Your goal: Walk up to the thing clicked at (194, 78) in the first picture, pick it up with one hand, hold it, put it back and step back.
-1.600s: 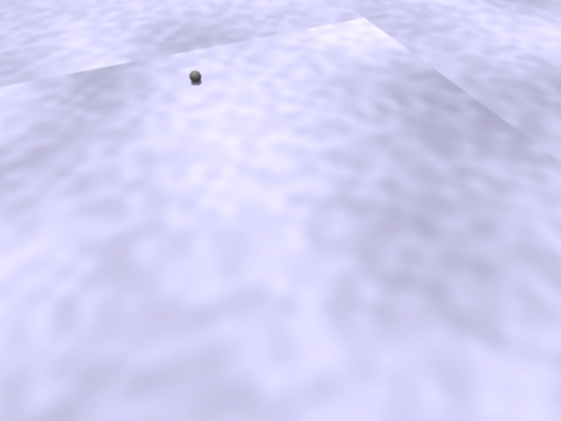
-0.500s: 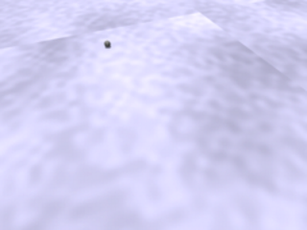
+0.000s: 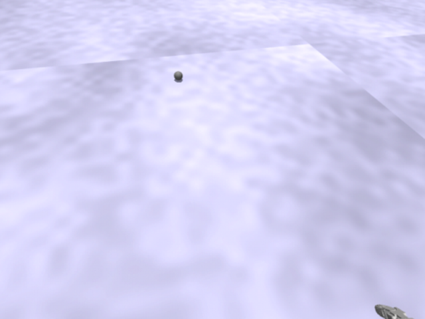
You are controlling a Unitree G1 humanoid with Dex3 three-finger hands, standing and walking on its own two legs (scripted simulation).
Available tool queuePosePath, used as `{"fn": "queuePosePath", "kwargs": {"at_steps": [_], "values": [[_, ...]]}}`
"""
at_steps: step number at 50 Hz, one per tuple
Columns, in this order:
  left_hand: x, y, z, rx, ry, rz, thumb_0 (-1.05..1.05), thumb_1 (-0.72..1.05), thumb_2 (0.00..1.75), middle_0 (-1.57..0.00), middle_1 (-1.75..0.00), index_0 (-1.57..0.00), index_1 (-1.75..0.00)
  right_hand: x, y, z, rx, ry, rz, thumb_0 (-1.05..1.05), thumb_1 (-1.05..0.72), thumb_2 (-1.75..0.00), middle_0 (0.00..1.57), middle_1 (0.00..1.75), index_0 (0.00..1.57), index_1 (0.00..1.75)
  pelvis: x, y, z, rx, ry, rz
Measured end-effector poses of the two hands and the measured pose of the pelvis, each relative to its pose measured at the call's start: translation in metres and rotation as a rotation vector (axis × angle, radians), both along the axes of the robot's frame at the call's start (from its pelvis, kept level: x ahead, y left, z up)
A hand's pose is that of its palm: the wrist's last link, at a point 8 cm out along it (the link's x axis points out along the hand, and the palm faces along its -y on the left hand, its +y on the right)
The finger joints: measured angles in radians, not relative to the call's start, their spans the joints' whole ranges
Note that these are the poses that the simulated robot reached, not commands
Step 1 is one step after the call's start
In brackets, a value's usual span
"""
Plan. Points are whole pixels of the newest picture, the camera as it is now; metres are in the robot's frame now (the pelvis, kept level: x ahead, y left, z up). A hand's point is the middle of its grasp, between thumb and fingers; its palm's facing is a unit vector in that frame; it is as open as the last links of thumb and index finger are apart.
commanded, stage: walk up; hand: left
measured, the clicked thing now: (178, 75) +2.18 +0.27 -0.72
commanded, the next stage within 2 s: none
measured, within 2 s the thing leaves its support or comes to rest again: neither
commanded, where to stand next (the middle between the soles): +1.81 +0.00 m, yaw +3 degrees
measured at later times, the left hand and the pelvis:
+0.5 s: hand (130, 196) +0.45 +0.23 -0.11, palm faces +0.04 -0.93 -0.36, open 7.4 cm; pelvis +0.32 -0.04 +0.00, yaw +3 degrees
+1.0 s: hand (126, 139) +0.71 +0.30 -0.14, palm faces -0.01 -0.95 -0.32, open 7.4 cm; pelvis +0.65 +0.02 +0.02, yaw +2 degrees
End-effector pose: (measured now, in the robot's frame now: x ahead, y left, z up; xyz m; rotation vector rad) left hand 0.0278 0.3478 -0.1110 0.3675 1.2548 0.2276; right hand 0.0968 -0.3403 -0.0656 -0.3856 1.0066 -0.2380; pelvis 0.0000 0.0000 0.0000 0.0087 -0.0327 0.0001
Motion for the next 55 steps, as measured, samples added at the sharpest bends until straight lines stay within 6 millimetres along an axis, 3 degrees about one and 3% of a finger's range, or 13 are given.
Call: {"fn": "queuePosePath", "kwargs": {"at_steps": [4, 9, 12, 16, 19, 22, 28, 32, 35, 39, 42, 46, 55], "values": [[0.081, -0.01, 0.015, -0.056, -0.11, -0.055, 0.01, 0.91, 0.9, -0.2, -0.3, -0.2, -0.3, 0.0, 0.016, 0.001, 0.027, 0.077, -0.04, 0.01, -0.9, -0.9, 0.2, 0.3, 0.2, 0.3, 0.039, 0.007, 0.015, 0.006, -0.009, 0.005], [0.173, -0.018, 0.03, -0.079, -0.195, -0.104, 0.01, 0.9, 0.9, -0.2, -0.3, -0.21, -0.3, 0.01, 0.023, -0.011, 0.06, 0.189, -0.079, 0.01, -0.9, -0.9, 0.2, 0.3, 0.2, 0.3, 0.097, 0.008, 0.018, 0.024, -0.014, 0.012], [0.225, -0.023, 0.035, -0.071, -0.2, -0.122, 0.0, 0.9, 0.9, -0.2, -0.3, -0.21, -0.3, 0.032, 0.021, -0.021, 0.081, 0.229, -0.096, 0.01, -0.9, -0.9, 0.2, 0.3, 0.2, 0.3, 0.138, 0.004, 0.016, 0.028, -0.008, 0.013], [0.301, -0.035, 0.036, -0.044, -0.213, -0.128, 0.0, 0.9, 0.9, -0.2, -0.3, -0.21, -0.3, 0.08, 0.01, -0.041, 0.101, 0.275, -0.104, 0.01, -0.9, -0.9, 0.2, 0.3, 0.21, 0.3, 0.201, -0.008, 0.004, 0.024, 0.016, 0.024], [0.358, -0.047, 0.029, -0.02, -0.242, -0.111, 0.0, 0.9, 0.9, -0.2, -0.3, -0.21, -0.3, 0.129, -0.005, -0.062, 0.097, 0.307, -0.096, 0.01, -0.9, -0.9, 0.2, 0.3, 0.21, 0.3, 0.251, -0.022, -0.01, -0.006, 0.031, 0.025], [0.394, -0.064, 0.03, -0.02, -0.275, -0.092, 0.0, 0.9, 0.9, -0.2, -0.3, -0.21, -0.3, 0.193, -0.011, -0.066, 0.095, 0.297, -0.06, 0.01, -0.9, -0.9, 0.2, 0.3, 0.2, 0.3, 0.289, -0.033, -0.01, -0.021, 0.023, 0.033], [0.405, -0.075, 0.04, -0.036, -0.224, 0.005, 0.0, 0.9, 0.9, -0.2, -0.3, -0.21, -0.3, 0.347, -0.011, -0.032, 0.088, 0.131, 0.069, 0.01, -0.91, -0.9, 0.2, 0.3, 0.2, 0.3, 0.36, -0.035, 0.016, -0.01, -0.001, 0.041], [0.408, -0.063, 0.034, -0.034, -0.125, 0.051, 0.0, 0.9, 0.9, -0.2, -0.3, -0.21, -0.3, 0.441, -0.006, -0.009, 0.07, 0.017, 0.123, 0.01, -0.91, -0.9, 0.2, 0.3, 0.2, 0.3, 0.411, -0.031, 0.02, -0.031, -0.005, 0.038], [0.424, -0.05, 0.026, -0.037, -0.075, 0.07, 0.0, 0.9, 0.9, -0.2, -0.3, -0.21, -0.3, 0.501, 0.002, 0.004, 0.053, -0.014, 0.161, 0.01, -0.91, -0.9, 0.2, 0.3, 0.2, 0.3, 0.45, -0.025, 0.018, -0.045, 0.005, 0.043], [0.465, -0.025, 0.007, -0.043, -0.041, 0.088, 0.01, 0.9, 0.9, -0.2, -0.3, -0.21, -0.3, 0.574, 0.019, 0.008, 0.019, -0.025, 0.188, 0.01, -0.91, -0.9, 0.2, 0.3, 0.2, 0.3, 0.511, -0.009, 0.006, -0.056, 0.019, 0.045], [0.512, -0.004, -0.012, -0.036, -0.022, 0.093, 0.01, 0.9, 0.9, -0.2, -0.3, -0.21, -0.3, 0.616, 0.033, 0.002, -0.015, -0.034, 0.186, 0.01, -0.9, -0.9, 0.2, 0.3, 0.2, 0.3, 0.556, 0.007, -0.007, -0.022, 0.03, 0.052], [0.588, -0.002, -0.009, -0.056, -0.032, 0.034, 0.01, 0.9, 0.9, -0.2, -0.3, -0.2, -0.3, 0.637, 0.048, 0.004, -0.003, -0.027, 0.123, 0.01, -0.9, -0.9, 0.2, 0.3, 0.2, 0.3, 0.602, 0.02, 0.002, -0.033, 0.022, 0.041], [0.763, -0.008, 0.022, -0.085, -0.171, -0.073, 0.0, 0.9, 0.9, -0.2, -0.3, -0.21, -0.3, 0.639, 0.05, 0.0, 0.037, 0.162, -0.014, 0.01, -0.9, -0.9, 0.2, 0.3, 0.2, 0.3, 0.703, 0.021, 0.022, 0.001, 0.005, 0.031]]}}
